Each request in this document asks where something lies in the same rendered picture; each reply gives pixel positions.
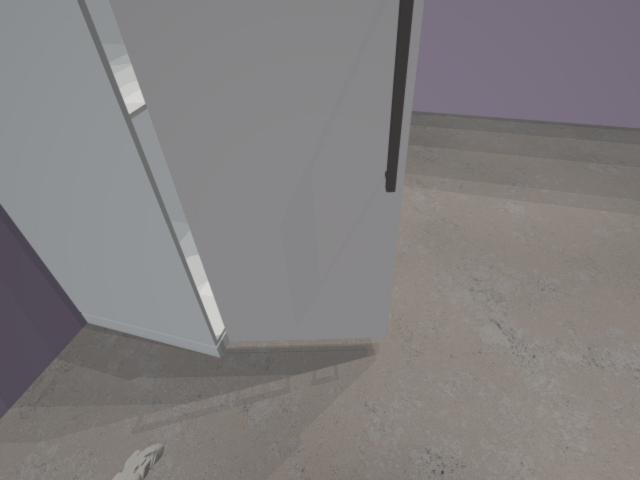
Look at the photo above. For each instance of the handle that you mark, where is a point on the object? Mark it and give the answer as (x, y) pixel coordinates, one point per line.
(399, 83)

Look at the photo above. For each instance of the fridge door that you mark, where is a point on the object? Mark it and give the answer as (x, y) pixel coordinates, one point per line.
(274, 119)

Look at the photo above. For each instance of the left robot hand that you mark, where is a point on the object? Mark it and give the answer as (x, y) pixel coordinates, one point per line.
(139, 463)

